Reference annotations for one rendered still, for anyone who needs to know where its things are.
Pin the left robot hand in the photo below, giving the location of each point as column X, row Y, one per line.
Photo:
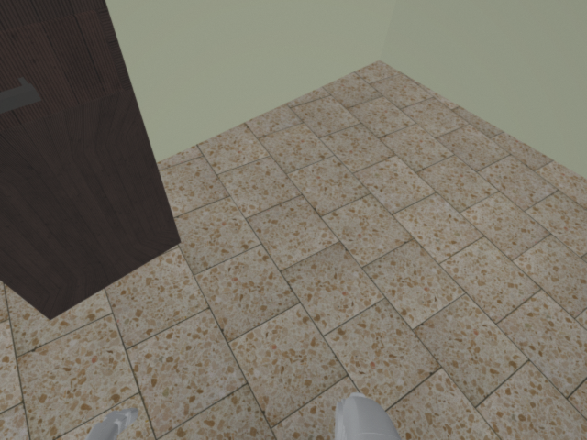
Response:
column 113, row 424

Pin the handle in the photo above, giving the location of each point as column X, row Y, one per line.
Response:
column 18, row 97

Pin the cabinet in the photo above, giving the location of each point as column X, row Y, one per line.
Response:
column 82, row 203

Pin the drawer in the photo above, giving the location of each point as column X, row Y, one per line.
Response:
column 66, row 59

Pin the right robot thigh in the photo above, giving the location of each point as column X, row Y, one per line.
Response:
column 359, row 418

